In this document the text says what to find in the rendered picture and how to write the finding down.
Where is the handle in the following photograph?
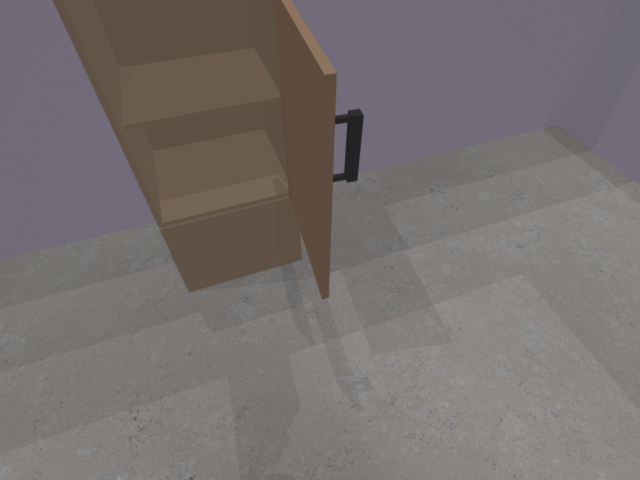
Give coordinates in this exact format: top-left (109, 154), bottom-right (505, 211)
top-left (333, 109), bottom-right (364, 183)

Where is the cupboard door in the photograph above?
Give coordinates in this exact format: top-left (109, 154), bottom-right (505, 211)
top-left (273, 0), bottom-right (337, 299)

